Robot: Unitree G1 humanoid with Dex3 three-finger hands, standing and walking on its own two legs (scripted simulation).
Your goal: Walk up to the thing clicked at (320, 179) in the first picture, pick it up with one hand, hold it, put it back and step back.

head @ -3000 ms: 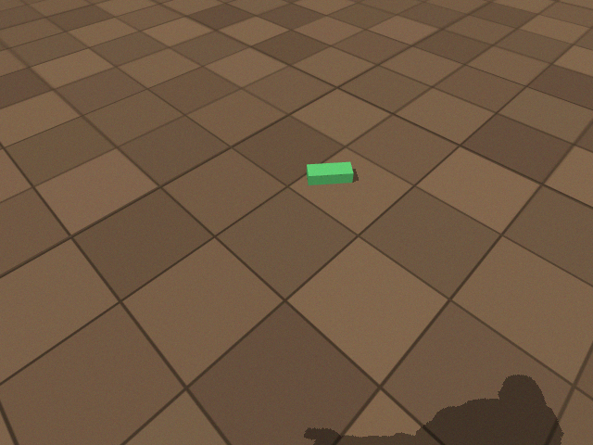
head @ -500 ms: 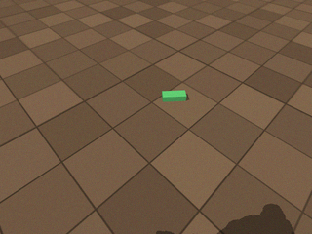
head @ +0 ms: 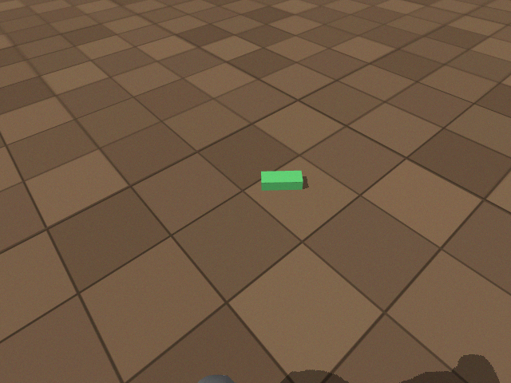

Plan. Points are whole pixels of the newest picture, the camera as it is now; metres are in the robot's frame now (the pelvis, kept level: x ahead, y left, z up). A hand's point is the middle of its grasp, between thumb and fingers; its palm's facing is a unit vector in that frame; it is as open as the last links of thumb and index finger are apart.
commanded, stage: walk up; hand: left
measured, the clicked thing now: (281, 180) +1.27 -0.04 -0.74
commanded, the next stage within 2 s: none
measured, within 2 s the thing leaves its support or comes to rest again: neither
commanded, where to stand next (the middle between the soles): +0.90 -0.28 m, yaw +7 degrees
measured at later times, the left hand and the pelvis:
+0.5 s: hand (162, 295) +0.32 +0.23 -0.14, palm faces -0.02 -0.93 -0.36, open 7.4 cm; pelvis +0.23 -0.06 -0.01, yaw +2 degrees
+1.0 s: hand (226, 256) +0.43 +0.11 -0.16, palm faces +0.07 -0.94 -0.32, open 7.4 cm; pelvis +0.44 -0.16 -0.01, yaw +4 degrees
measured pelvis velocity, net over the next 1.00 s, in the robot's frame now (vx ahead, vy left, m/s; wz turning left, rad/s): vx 0.44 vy -0.16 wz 0.07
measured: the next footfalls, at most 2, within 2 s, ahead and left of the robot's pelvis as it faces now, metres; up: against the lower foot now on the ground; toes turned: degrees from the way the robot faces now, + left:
left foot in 0.18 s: +0.23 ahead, +0.12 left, +0.00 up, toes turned +7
right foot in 0.58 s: +0.44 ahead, -0.24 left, +0.00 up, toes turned -3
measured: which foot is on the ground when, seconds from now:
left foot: up 0.00-0.16, down 0.18-0.60, up 0.62-1.00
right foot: down 0.00-0.22, up 0.24-0.56, down 0.58-1.00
